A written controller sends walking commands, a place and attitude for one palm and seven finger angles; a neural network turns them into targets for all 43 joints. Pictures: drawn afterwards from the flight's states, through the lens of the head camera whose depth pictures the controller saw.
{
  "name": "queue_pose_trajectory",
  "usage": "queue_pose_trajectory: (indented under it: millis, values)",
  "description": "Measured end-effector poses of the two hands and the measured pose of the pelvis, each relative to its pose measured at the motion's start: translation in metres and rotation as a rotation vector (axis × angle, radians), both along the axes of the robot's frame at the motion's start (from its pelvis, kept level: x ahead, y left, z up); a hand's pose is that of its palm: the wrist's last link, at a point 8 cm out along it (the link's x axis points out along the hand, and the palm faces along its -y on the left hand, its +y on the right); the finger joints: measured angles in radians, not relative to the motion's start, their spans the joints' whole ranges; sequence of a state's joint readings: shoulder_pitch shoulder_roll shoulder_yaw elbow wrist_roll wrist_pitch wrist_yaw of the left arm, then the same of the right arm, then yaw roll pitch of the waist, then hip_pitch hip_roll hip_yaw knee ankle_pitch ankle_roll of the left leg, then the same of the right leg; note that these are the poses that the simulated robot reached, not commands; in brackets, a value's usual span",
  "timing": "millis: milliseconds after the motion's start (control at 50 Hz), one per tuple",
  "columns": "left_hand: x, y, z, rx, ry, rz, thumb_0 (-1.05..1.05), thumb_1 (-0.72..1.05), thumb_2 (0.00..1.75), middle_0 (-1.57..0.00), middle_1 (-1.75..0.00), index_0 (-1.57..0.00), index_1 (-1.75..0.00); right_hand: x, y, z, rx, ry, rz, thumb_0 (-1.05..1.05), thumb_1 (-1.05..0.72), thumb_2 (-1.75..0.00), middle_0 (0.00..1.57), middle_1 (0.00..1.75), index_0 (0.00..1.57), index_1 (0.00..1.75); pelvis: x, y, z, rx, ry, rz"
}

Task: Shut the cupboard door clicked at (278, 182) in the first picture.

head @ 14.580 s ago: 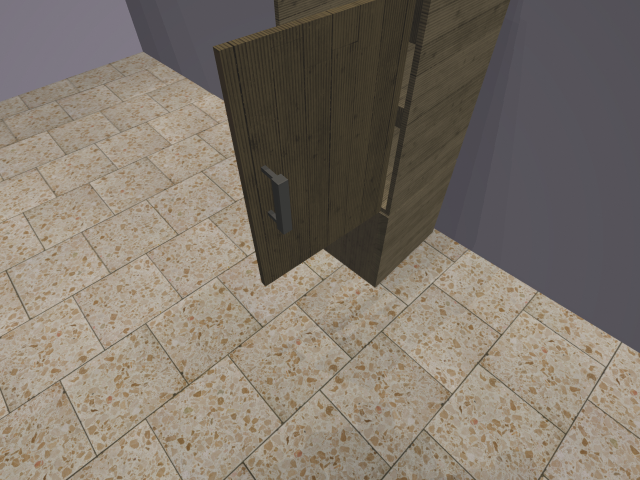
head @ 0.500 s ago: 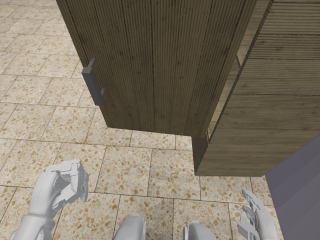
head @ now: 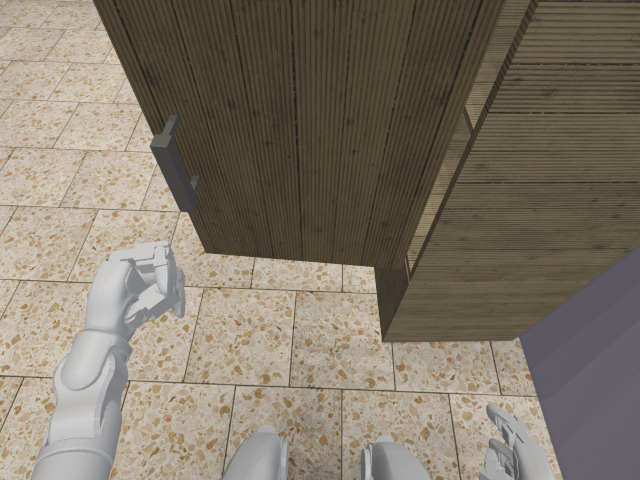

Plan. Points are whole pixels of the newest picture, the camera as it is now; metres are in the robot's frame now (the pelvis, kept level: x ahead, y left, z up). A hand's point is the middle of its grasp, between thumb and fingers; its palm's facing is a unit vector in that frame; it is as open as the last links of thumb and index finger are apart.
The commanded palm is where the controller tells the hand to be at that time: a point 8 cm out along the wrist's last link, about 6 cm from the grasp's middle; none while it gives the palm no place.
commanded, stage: bring the fist close to the handle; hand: left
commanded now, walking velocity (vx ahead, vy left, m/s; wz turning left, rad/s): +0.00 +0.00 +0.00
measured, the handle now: (180, 165) +0.52 +0.23 +0.05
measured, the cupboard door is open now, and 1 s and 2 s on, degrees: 84 84 71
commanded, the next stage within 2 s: push the door shut along its arc in 0.88 s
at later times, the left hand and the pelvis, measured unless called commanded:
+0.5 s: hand (190, 216) +0.43 +0.19 +0.05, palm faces -0.04 -1.00 -0.02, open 3.1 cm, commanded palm +0.41 +0.24 +0.05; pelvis +0.00 +0.00 +0.00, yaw -1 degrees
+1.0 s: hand (187, 217) +0.43 +0.20 +0.05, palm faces -0.05 -1.00 -0.02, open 3.1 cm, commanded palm +0.41 +0.24 +0.05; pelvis +0.00 +0.00 +0.00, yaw -1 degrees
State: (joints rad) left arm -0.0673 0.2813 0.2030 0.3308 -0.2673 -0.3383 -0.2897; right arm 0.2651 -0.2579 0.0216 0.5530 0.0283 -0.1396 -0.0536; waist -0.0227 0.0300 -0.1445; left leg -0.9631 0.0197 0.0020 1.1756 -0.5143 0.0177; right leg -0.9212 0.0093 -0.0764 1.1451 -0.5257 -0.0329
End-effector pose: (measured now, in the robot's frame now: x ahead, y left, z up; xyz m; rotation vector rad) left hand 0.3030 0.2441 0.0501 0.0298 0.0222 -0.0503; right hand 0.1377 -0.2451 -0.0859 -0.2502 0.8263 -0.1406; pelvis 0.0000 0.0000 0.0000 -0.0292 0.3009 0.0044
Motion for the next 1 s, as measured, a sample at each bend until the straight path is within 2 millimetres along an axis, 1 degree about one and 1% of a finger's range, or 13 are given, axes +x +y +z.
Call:
queue_pose_trajectory:
  millis: [60, 140, 240, 320, 420, 540, 580, 640, 740, 840, 1000]
  values:
    - [0.013, 0.002, 0.000, 0.000, -0.007, 0.000, 0.02, 0.90, 0.90, -1.30, -1.50, -1.30, -1.50, -0.006, -0.003, -0.002, -0.008, 0.031, -0.011, 0.01, -0.90, -0.90, 0.20, 0.30, 0.20, 0.30, 0.000, 0.001, 0.000, 0.000, 0.005, -0.001]
    - [0.030, 0.000, 0.000, -0.003, -0.011, -0.013, 0.02, 0.90, 0.90, -1.30, -1.50, -1.30, -1.50, -0.013, -0.005, -0.005, -0.015, 0.067, -0.024, 0.01, -0.90, -0.90, 0.20, 0.30, 0.20, 0.30, 0.000, 0.002, 0.001, 0.000, 0.011, -0.002]
    - [0.055, 0.000, -0.004, -0.007, 0.003, -0.010, 0.02, 0.90, 0.90, -1.30, -1.50, -1.30, -1.50, -0.022, -0.007, -0.009, -0.021, 0.109, -0.040, 0.01, -0.90, -0.90, 0.20, 0.30, 0.20, 0.30, -0.001, 0.003, 0.000, 0.001, 0.023, -0.005]
    - [0.075, 0.001, -0.001, -0.004, -0.002, -0.003, 0.02, 0.90, 0.90, -1.30, -1.50, -1.30, -1.50, -0.031, -0.009, -0.011, -0.020, 0.143, -0.058, 0.01, -0.90, -0.90, 0.20, 0.30, 0.20, 0.30, 0.000, 0.003, 0.000, 0.000, 0.035, -0.008]
    - [0.096, 0.002, 0.001, -0.008, -0.002, 0.001, 0.02, 0.90, 0.90, -1.30, -1.50, -1.30, -1.50, -0.045, -0.010, -0.015, -0.016, 0.197, -0.079, 0.01, -0.90, -0.90, 0.20, 0.30, 0.20, 0.30, 0.000, 0.003, -0.001, 0.001, 0.048, -0.013]
    - [0.114, 0.006, 0.002, -0.006, 0.005, 0.007, 0.02, 0.90, 0.90, -1.30, -1.50, -1.30, -1.50, -0.066, -0.013, -0.020, -0.015, 0.264, -0.107, 0.00, -0.90, -0.90, 0.20, 0.30, 0.20, 0.30, 0.000, 0.003, -0.002, -0.001, 0.063, -0.017]
    - [0.117, 0.006, 0.002, -0.007, 0.000, 0.007, 0.02, 0.90, 0.90, -1.30, -1.50, -1.29, -1.50, -0.072, -0.013, -0.021, -0.012, 0.285, -0.118, 0.00, -0.90, -0.90, 0.20, 0.30, 0.20, 0.30, 0.001, 0.003, -0.002, -0.001, 0.067, -0.021]
    - [0.115, 0.005, 0.002, -0.007, -0.003, -0.001, 0.02, 0.90, 0.90, -1.30, -1.50, -1.29, -1.50, -0.080, -0.014, -0.021, -0.006, 0.310, -0.133, 0.00, -0.90, -0.90, 0.20, 0.30, 0.20, 0.30, 0.002, 0.004, -0.001, 0.001, 0.069, -0.025]
    - [0.110, 0.005, -0.004, -0.013, 0.015, 0.004, 0.02, 0.90, 0.90, -1.30, -1.50, -1.29, -1.50, -0.085, -0.014, -0.019, -0.005, 0.329, -0.142, 0.00, -0.90, -0.90, 0.20, 0.30, 0.20, 0.30, 0.002, 0.004, 0.001, 0.002, 0.066, -0.027]
    - [0.107, 0.006, -0.004, -0.012, -0.003, 0.013, 0.02, 0.90, 0.90, -1.30, -1.50, -1.30, -1.50, -0.080, -0.014, -0.017, -0.014, 0.319, -0.135, 0.00, -0.90, -0.90, 0.20, 0.30, 0.20, 0.30, 0.002, 0.004, 0.001, -0.001, 0.062, -0.023]
    - [0.107, 0.008, 0.000, -0.012, -0.008, 0.001, 0.02, 0.90, 0.90, -1.30, -1.50, -1.30, -1.50, -0.064, -0.012, -0.014, -0.017, 0.277, -0.115, 0.00, -0.90, -0.90, 0.20, 0.30, 0.20, 0.30, 0.000, 0.005, 0.002, -0.005, 0.056, -0.018]
